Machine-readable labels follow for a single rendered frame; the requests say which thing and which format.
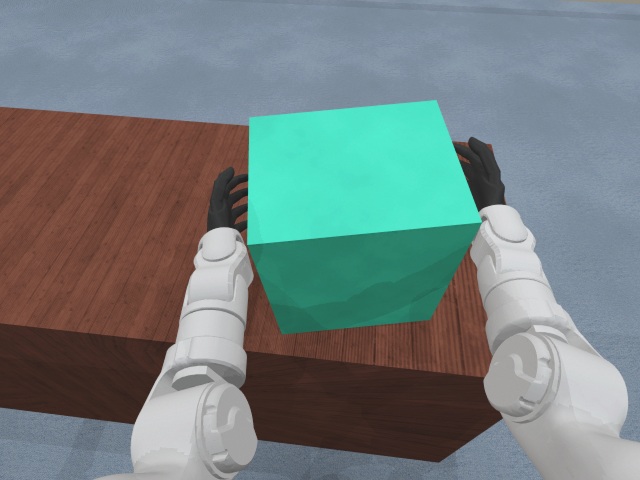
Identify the right robot hand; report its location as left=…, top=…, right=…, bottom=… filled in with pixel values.
left=453, top=137, right=506, bottom=212

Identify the right robot upper arm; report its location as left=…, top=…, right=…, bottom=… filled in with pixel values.
left=484, top=332, right=640, bottom=480

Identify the pedestal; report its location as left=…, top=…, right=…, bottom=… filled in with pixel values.
left=0, top=107, right=506, bottom=463

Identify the carton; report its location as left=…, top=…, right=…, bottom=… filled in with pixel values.
left=247, top=100, right=482, bottom=334

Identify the left robot forearm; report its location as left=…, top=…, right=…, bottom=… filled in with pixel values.
left=131, top=227, right=254, bottom=468

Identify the right robot forearm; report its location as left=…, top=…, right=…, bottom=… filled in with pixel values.
left=470, top=205, right=628, bottom=416

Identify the left robot upper arm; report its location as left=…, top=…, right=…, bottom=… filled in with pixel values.
left=93, top=381, right=258, bottom=480

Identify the left robot hand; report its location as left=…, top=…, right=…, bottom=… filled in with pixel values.
left=207, top=167, right=248, bottom=233

